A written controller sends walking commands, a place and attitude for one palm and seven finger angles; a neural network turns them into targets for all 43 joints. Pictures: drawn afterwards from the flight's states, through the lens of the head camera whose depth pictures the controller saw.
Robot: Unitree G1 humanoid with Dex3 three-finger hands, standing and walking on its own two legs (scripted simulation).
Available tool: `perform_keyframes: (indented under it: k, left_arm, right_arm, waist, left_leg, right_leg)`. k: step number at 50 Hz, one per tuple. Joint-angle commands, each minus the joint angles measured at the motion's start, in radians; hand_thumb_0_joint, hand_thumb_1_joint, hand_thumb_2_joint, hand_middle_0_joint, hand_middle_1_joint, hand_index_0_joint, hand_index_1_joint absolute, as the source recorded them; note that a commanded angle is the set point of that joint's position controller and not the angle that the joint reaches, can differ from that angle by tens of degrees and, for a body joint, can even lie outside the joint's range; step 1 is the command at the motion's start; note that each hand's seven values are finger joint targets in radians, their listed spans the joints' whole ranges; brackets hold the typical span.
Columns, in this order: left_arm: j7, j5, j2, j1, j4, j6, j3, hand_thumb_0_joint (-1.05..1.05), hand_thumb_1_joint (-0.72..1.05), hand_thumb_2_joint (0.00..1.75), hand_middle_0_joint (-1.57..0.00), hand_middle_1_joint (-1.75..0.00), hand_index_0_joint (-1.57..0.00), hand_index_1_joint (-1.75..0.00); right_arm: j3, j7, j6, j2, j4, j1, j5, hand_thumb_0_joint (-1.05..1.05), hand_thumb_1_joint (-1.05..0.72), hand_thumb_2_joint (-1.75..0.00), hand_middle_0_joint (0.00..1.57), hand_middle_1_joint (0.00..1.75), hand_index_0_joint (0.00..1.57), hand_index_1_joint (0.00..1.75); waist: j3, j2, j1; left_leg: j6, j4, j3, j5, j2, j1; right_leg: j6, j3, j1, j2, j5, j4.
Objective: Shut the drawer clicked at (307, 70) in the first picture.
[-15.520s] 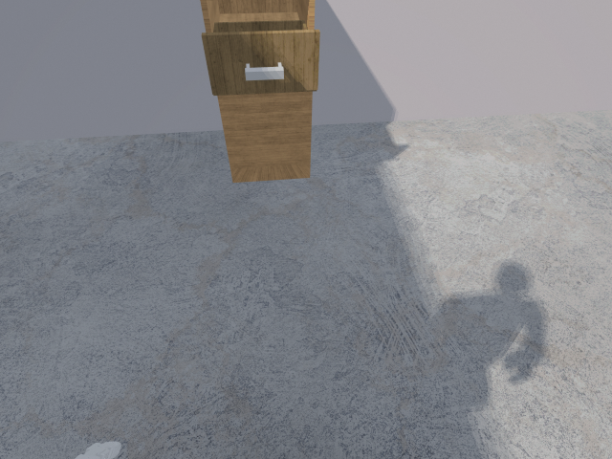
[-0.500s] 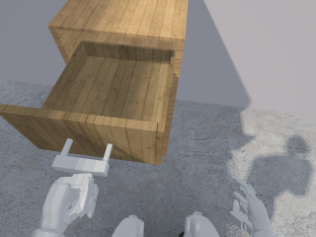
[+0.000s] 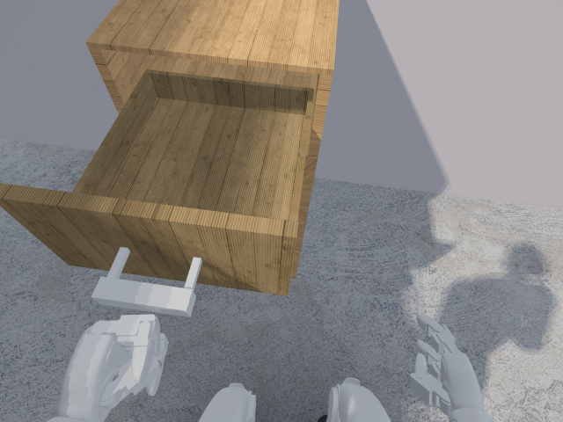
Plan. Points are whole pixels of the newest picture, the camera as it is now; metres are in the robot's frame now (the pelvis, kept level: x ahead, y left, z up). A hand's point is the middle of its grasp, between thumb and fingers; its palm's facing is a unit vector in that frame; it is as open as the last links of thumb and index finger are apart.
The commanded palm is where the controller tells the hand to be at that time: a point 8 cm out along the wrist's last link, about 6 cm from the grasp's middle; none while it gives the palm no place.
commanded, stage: push the drawer shut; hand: left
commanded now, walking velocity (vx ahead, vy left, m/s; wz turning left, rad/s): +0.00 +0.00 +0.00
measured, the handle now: (152, 278) +0.28 +0.19 +0.06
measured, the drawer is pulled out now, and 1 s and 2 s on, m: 0.29 0.20 0.09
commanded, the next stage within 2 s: none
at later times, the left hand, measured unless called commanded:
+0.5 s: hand (167, 334) +0.22 +0.15 +0.05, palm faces -0.08 -1.00 -0.05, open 3.0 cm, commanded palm +0.22 +0.20 +0.06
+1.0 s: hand (186, 280) +0.29 +0.15 +0.05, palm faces -0.10 -0.99 -0.04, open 3.2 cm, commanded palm +0.28 +0.20 +0.06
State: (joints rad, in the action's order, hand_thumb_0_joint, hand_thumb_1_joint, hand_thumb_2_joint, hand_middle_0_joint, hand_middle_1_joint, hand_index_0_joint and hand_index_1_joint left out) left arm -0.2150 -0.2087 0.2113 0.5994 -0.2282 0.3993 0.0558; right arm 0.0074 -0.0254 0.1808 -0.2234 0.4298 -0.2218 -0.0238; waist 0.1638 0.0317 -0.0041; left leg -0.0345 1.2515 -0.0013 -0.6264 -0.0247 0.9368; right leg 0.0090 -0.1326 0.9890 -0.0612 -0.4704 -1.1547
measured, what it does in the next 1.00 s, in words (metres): stands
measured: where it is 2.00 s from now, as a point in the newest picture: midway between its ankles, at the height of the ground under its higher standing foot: outside the picture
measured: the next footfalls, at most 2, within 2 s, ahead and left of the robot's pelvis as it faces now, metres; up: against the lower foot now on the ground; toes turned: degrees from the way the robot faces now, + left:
none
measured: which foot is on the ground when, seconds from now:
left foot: down 0.00-1.00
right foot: down 0.00-1.00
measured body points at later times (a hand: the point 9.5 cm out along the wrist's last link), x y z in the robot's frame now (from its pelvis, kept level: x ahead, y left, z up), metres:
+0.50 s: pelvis -0.01 +0.00 +0.00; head +0.07 +0.01 +0.44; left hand +0.22 +0.21 +0.05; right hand +0.18 -0.23 -0.07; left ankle -0.01 +0.09 -0.64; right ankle +0.05 -0.13 -0.64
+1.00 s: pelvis -0.01 +0.00 +0.01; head +0.08 +0.01 +0.46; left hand +0.29 +0.20 +0.06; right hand +0.16 -0.23 -0.07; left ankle -0.01 +0.09 -0.64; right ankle +0.05 -0.13 -0.64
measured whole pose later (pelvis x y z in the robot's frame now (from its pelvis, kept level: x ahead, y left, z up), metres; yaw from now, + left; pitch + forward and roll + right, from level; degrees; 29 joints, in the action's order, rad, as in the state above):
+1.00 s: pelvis -0.01 +0.00 +0.01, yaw +1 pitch +18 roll -2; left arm -0.16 -0.17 0.22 0.07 0.16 0.36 0.04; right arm 0.04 -0.02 0.18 -0.26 0.52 -0.24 -0.01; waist 0.14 0.03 -0.02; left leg -0.04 1.16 0.01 -0.57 0.00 0.91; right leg 0.00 -0.12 0.96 -0.08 -0.42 -1.08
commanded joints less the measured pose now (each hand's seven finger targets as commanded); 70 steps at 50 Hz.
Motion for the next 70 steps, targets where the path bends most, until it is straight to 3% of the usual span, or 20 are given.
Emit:
perform_keyframes:
  k: [1,4,6,9,16,19,33,34,36,42,44,46,49,51,54,56,59,64,67,70]
  left_arm:
    - [-0.002,-0.009,0.067,-0.021,-0.204,0.057,0.033,0.00,0.90,0.90,-1.40,-1.60,-1.40,-1.60]
    - [0.007,-0.002,0.087,-0.047,-0.174,0.039,0.051,0.00,0.90,0.90,-1.40,-1.60,-1.40,-1.60]
    - [0.008,-0.003,0.073,-0.064,-0.193,0.035,0.033,0.00,0.90,0.90,-1.40,-1.60,-1.40,-1.60]
    - [0.018,-0.005,0.090,-0.126,-0.156,0.028,0.052,0.00,0.90,0.90,-1.40,-1.60,-1.40,-1.60]
    - [0.027,0.004,0.071,-0.268,-0.157,0.054,0.000,0.00,0.90,0.90,-1.40,-1.60,-1.40,-1.60]
    - [0.031,0.010,0.100,-0.337,-0.129,0.047,0.016,0.00,0.90,0.90,-1.40,-1.60,-1.40,-1.60]
    - [0.038,0.008,0.087,-0.556,0.018,0.000,0.013,0.00,0.90,0.90,-1.40,-1.60,-1.40,-1.60]
    - [0.042,0.014,0.114,-0.582,0.037,0.000,0.035,0.00,0.90,0.90,-1.40,-1.60,-1.40,-1.60]
    - [0.044,0.017,0.085,-0.627,0.056,0.001,0.009,0.00,0.90,0.90,-1.40,-1.60,-1.40,-1.60]
    - [0.049,0.020,0.089,-0.687,0.108,0.013,0.020,0.00,0.90,0.90,-1.40,-1.60,-1.40,-1.60]
    - [0.052,0.024,0.086,-0.711,0.139,0.012,0.016,0.00,0.90,0.90,-1.40,-1.60,-1.40,-1.60]
    - [0.052,0.026,0.070,-0.742,0.152,0.016,0.002,0.00,0.90,0.90,-1.40,-1.60,-1.40,-1.60]
    - [0.054,0.031,0.097,-0.800,0.192,0.020,0.026,0.00,0.90,0.90,-1.40,-1.60,-1.40,-1.60]
    - [0.048,0.027,0.106,-0.808,0.207,0.025,0.047,0.00,0.90,0.90,-1.40,-1.60,-1.40,-1.60]
    - [0.046,0.028,0.102,-0.870,0.237,0.024,0.038,0.00,0.90,0.90,-1.40,-1.60,-1.40,-1.60]
    - [0.045,0.023,0.100,-0.868,0.232,0.026,0.049,0.00,0.90,0.90,-1.40,-1.60,-1.40,-1.60]
    - [0.046,0.026,0.086,-0.884,0.244,0.025,0.028,0.00,0.90,0.90,-1.40,-1.60,-1.40,-1.60]
    - [0.053,0.032,0.113,-0.981,0.320,0.032,0.053,0.00,0.90,0.90,-1.40,-1.60,-1.40,-1.60]
    - [0.047,0.033,0.099,-1.012,0.326,0.036,0.045,0.00,0.90,0.90,-1.40,-1.60,-1.40,-1.60]
    - [0.047,0.039,0.102,-1.083,0.380,0.038,0.047,0.00,0.90,0.90,-1.40,-1.60,-1.40,-1.60]
  right_arm:
    - [-0.056,-0.009,0.052,-0.125,-0.155,0.027,-0.005,0.00,-0.90,-0.90,0.20,0.30,0.20,0.30]
    - [-0.054,-0.012,0.045,-0.131,-0.152,0.025,-0.005,0.00,-0.90,-0.90,0.20,0.30,0.20,0.30]
    - [-0.052,-0.011,0.046,-0.130,-0.156,0.019,-0.005,0.00,-0.90,-0.90,0.20,0.30,0.20,0.30]
    - [-0.048,-0.016,0.043,-0.135,-0.146,0.020,-0.004,0.00,-0.90,-0.90,0.20,0.30,0.20,0.30]
    - [-0.036,-0.017,0.067,-0.149,-0.129,0.005,0.001,0.00,-0.90,-0.90,0.20,0.30,0.20,0.30]
    - [-0.034,-0.020,0.070,-0.160,-0.115,0.001,0.002,0.00,-0.90,-0.90,0.20,0.30,0.20,0.30]
    - [-0.024,-0.018,0.065,-0.164,-0.091,0.007,-0.003,0.00,-0.90,-0.90,0.20,0.30,0.20,0.30]
    - [-0.023,-0.019,0.063,-0.168,-0.084,0.008,-0.003,0.00,-0.90,-0.90,0.20,0.30,0.20,0.30]
    - [-0.022,-0.017,0.062,-0.165,-0.079,0.006,-0.003,0.00,-0.90,-0.90,0.20,0.30,0.20,0.30]
    - [-0.028,-0.009,0.055,-0.167,-0.063,0.003,0.000,0.00,-0.90,-0.90,0.20,0.30,0.20,0.30]
    - [-0.028,-0.007,0.049,-0.170,-0.056,-0.001,0.001,0.00,-0.90,-0.90,0.20,0.30,0.20,0.30]
    - [-0.029,-0.005,0.044,-0.168,-0.051,-0.002,0.001,0.00,-0.90,-0.90,0.20,0.30,0.20,0.30]
    - [-0.032,-0.006,0.036,-0.174,-0.036,-0.009,0.003,0.00,-0.90,-0.90,0.20,0.30,0.20,0.30]
    - [-0.033,-0.004,0.030,-0.171,-0.033,-0.009,0.001,0.00,-0.90,-0.90,0.20,0.30,0.20,0.30]
    - [-0.033,-0.005,0.023,-0.174,-0.021,-0.013,0.001,0.00,-0.90,-0.90,0.20,0.30,0.20,0.30]
    - [-0.037,-0.003,0.019,-0.171,-0.018,-0.021,0.002,0.00,-0.90,-0.90,0.20,0.30,0.20,0.30]
    - [-0.037,0.002,0.013,-0.172,-0.013,-0.028,0.002,0.00,-0.90,-0.90,0.20,0.30,0.20,0.30]
    - [-0.036,0.000,-0.002,-0.176,0.006,-0.030,0.002,0.00,-0.90,-0.90,0.20,0.30,0.20,0.30]
    - [-0.037,0.002,-0.008,-0.173,0.007,-0.034,0.001,0.00,-0.90,-0.90,0.20,0.30,0.20,0.30]
    - [-0.037,0.000,-0.016,-0.176,0.021,-0.045,0.001,0.00,-0.90,-0.90,0.20,0.30,0.20,0.30]
  waist:
    - [0.198,0.020,-0.025]
    - [0.196,-0.004,-0.028]
    - [0.220,0.026,-0.026]
    - [0.182,-0.016,-0.043]
    - [0.209,0.041,-0.059]
    - [0.207,0.030,-0.068]
    - [0.221,0.010,-0.059]
    - [0.217,0.012,-0.059]
    - [0.219,0.024,-0.063]
    - [0.253,0.017,-0.053]
    - [0.245,-0.012,-0.064]
    - [0.247,0.008,-0.063]
    - [0.259,-0.020,-0.073]
    - [0.273,0.009,-0.061]
    - [0.276,-0.004,-0.074]
    - [0.317,0.021,-0.059]
    - [0.327,0.013,-0.069]
    - [0.281,-0.024,-0.082]
    - [0.321,0.021,-0.077]
    - [0.309,-0.007,-0.090]
  left_leg:
    - [0.027,-0.223,-0.055,0.334,0.025,-0.078]
    - [0.024,-0.227,-0.055,0.325,0.024,-0.070]
    - [0.027,-0.232,-0.052,0.336,0.026,-0.090]
    - [0.022,-0.229,-0.054,0.287,0.025,-0.055]
    - [0.025,-0.237,-0.068,0.265,0.026,-0.091]
    - [0.023,-0.238,-0.073,0.256,0.025,-0.085]
    - [0.021,-0.289,-0.061,0.210,0.034,-0.099]
    - [0.022,-0.292,-0.064,0.208,0.032,-0.098]
    - [0.025,-0.301,-0.068,0.219,0.031,-0.121]
    - [0.029,-0.309,-0.064,0.270,0.031,-0.147]
    - [0.027,-0.311,-0.067,0.279,0.027,-0.141]
    - [0.027,-0.309,-0.063,0.286,0.029,-0.151]
    - [0.023,-0.299,-0.061,0.302,0.027,-0.142]
    - [0.026,-0.299,-0.051,0.312,0.029,-0.149]
    - [0.025,-0.299,-0.059,0.338,0.025,-0.155]
    - [0.032,-0.301,-0.059,0.386,0.026,-0.187]
    - [0.036,-0.300,-0.065,0.446,0.020,-0.210]
    - [0.024,-0.298,-0.054,0.357,0.023,-0.157]
    - [0.031,-0.301,-0.054,0.398,0.023,-0.195]
    - [0.027,-0.299,-0.056,0.380,0.021,-0.182]
  right_leg:
    - [0.024,0.054,-0.224,0.055,0.125,0.132]
    - [0.024,0.055,-0.231,0.057,0.119,0.140]
    - [0.023,0.056,-0.238,0.053,0.132,0.140]
    - [0.021,0.060,-0.227,0.056,0.086,0.158]
    - [0.022,0.056,-0.184,0.050,0.061,0.149]
    - [0.022,0.055,-0.178,0.050,0.057,0.151]
    - [0.017,0.067,-0.234,0.040,0.032,0.204]
    - [0.019,0.065,-0.229,0.041,0.031,0.198]
    - [0.019,0.060,-0.221,0.040,0.047,0.196]
    - [0.021,0.064,-0.250,0.037,0.090,0.200]
    - [0.020,0.060,-0.249,0.037,0.098,0.199]
    - [0.019,0.064,-0.246,0.036,0.107,0.201]
    - [0.017,0.069,-0.253,0.037,0.125,0.199]
    - [0.019,0.075,-0.269,0.035,0.138,0.201]
    - [0.019,0.071,-0.262,0.036,0.158,0.194]
    - [0.020,0.070,-0.281,0.035,0.195,0.189]
    - [0.020,0.065,-0.277,0.036,0.234,0.184]
    - [0.016,0.075,-0.274,0.038,0.188,0.199]
    - [0.019,0.076,-0.278,0.037,0.218,0.192]
    - [0.015,0.077,-0.267,0.039,0.205,0.194]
